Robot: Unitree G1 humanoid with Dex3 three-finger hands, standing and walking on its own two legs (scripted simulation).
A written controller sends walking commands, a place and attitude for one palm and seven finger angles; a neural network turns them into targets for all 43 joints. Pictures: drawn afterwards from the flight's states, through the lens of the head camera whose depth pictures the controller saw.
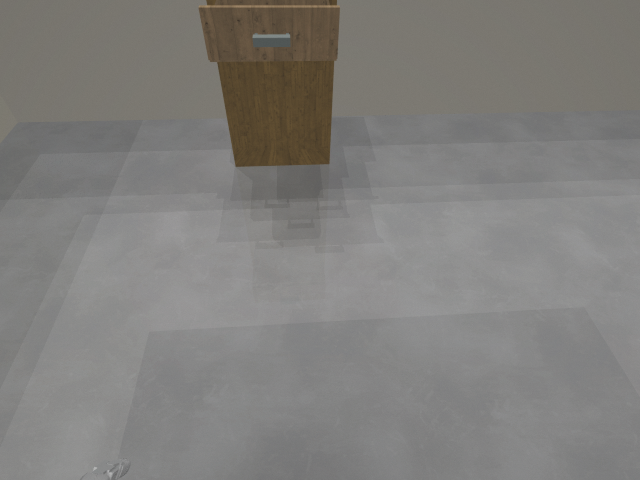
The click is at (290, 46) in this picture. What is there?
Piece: drawer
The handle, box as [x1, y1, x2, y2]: [253, 33, 290, 46]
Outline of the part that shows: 253,35 253,46 290,46 288,33 255,33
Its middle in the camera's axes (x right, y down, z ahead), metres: -0.16 -0.65 +1.24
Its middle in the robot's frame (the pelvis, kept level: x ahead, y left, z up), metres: +1.36 +0.23 -0.01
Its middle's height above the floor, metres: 0.75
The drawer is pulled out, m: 0.30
